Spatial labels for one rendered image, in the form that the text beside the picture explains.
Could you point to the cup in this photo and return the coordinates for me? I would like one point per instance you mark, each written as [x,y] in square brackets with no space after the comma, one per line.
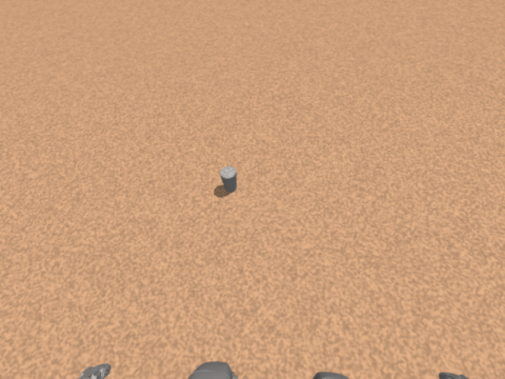
[228,175]

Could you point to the left robot hand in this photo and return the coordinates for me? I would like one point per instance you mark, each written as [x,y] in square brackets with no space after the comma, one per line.
[97,372]

